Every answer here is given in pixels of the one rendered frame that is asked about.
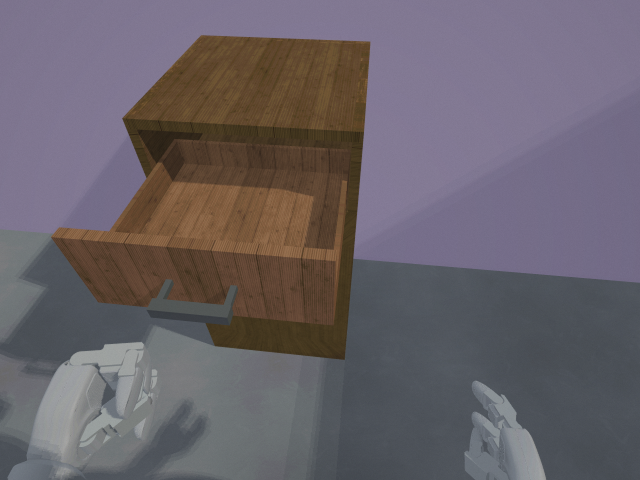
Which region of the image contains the left robot forearm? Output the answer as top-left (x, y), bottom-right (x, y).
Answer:
top-left (7, 459), bottom-right (86, 480)

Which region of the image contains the handle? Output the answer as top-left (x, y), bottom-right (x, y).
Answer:
top-left (146, 279), bottom-right (238, 325)

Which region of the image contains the cabinet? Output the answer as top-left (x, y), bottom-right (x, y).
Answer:
top-left (122, 35), bottom-right (370, 360)

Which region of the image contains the right robot hand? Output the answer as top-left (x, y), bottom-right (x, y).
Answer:
top-left (465, 381), bottom-right (546, 480)

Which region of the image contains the left robot hand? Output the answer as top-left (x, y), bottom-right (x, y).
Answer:
top-left (26, 342), bottom-right (163, 472)

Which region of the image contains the drawer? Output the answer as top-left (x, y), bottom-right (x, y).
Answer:
top-left (51, 139), bottom-right (351, 325)

